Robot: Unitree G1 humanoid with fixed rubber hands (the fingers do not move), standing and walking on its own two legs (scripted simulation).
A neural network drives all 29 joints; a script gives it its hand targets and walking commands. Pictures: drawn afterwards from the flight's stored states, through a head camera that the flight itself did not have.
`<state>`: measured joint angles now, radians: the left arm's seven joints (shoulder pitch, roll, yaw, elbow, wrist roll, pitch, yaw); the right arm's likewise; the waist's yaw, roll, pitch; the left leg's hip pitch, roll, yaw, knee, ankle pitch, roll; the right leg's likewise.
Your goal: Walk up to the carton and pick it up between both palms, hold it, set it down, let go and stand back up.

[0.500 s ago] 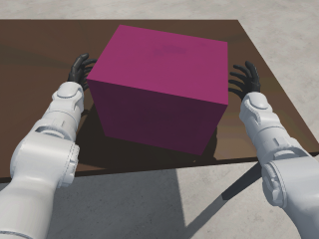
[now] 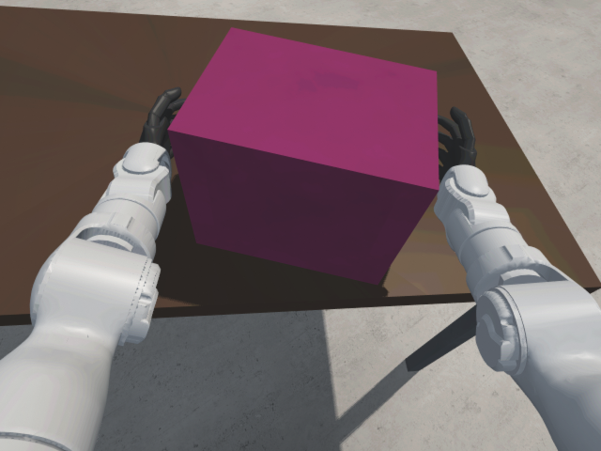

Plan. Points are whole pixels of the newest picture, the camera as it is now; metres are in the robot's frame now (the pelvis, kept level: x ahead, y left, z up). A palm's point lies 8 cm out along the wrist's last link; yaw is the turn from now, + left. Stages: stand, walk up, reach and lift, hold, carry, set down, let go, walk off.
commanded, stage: reach and lift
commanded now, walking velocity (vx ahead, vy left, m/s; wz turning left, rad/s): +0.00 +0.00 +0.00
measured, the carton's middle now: (308, 163) +0.50 -0.07 +0.07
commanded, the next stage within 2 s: none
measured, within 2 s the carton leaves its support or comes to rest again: neither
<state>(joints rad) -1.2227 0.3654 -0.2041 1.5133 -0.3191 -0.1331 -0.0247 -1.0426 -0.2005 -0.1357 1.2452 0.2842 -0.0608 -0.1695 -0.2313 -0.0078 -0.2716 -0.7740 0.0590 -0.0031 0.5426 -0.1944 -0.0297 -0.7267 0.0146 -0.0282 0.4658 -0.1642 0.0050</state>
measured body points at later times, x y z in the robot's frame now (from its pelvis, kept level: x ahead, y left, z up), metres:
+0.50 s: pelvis +0.00 +0.00 +0.00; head +0.09 +0.04 +0.44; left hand +0.53 +0.12 +0.10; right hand +0.44 -0.26 +0.12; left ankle +0.01 +0.13 -0.73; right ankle +0.01 -0.12 -0.73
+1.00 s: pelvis +0.02 +0.01 +0.02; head +0.11 +0.02 +0.46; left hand +0.53 +0.12 +0.10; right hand +0.43 -0.25 +0.10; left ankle +0.01 +0.13 -0.73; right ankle +0.01 -0.12 -0.72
